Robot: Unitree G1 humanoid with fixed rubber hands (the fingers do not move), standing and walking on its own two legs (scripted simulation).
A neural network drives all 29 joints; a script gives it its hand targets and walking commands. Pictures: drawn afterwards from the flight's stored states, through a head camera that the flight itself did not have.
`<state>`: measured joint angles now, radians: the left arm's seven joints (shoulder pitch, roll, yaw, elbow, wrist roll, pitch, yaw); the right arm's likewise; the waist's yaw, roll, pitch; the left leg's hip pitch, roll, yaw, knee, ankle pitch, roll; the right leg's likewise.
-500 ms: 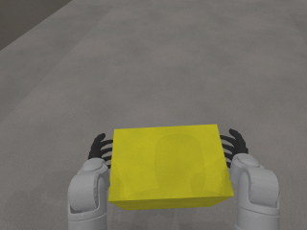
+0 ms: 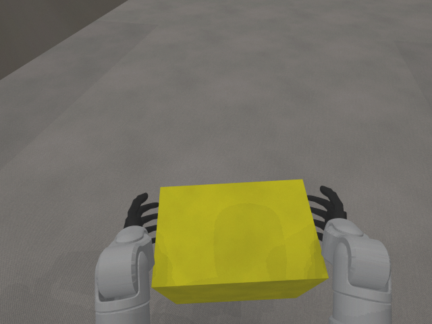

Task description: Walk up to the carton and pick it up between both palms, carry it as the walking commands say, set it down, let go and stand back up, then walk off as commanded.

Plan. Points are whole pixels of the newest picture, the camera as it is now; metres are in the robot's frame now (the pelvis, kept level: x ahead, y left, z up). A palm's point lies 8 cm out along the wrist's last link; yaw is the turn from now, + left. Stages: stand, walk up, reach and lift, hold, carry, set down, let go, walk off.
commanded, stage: carry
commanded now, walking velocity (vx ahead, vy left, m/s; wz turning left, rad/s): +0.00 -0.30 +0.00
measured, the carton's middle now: (233, 247) +0.28 -0.01 -0.01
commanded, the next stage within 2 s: none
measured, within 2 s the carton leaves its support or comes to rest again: neither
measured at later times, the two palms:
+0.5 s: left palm (199, 242) +0.25 +0.06 +0.08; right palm (402, 241) +0.25 -0.28 +0.08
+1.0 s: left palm (249, 225) +0.27 -0.03 +0.10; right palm out of the picture +0.27 -0.36 +0.08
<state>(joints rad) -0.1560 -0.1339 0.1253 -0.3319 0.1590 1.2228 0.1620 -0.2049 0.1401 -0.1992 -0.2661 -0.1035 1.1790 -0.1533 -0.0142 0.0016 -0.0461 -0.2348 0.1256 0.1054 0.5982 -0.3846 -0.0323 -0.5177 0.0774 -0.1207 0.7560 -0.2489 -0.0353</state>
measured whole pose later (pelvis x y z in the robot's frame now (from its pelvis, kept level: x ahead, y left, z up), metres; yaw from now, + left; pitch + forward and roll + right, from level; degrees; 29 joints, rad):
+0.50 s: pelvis -0.03 -0.10 +0.00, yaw +0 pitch +3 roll +1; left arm -0.17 -0.14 0.12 -0.35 0.16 1.20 0.15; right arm -0.21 0.14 -0.20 -0.32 -0.10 1.17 -0.16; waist -0.02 0.00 -0.04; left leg -0.46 0.09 0.09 0.99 -0.54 -0.09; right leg -0.46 0.05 -0.13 0.55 -0.16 -0.13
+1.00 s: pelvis +0.00 -0.18 +0.02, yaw -1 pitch +5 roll +2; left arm -0.17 -0.14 0.13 -0.34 0.16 1.21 0.16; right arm -0.21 0.14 -0.20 -0.29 -0.10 1.17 -0.15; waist -0.01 -0.01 -0.06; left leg -0.48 0.10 0.09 0.92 -0.42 -0.06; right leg -0.33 0.03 -0.11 0.42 -0.19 -0.11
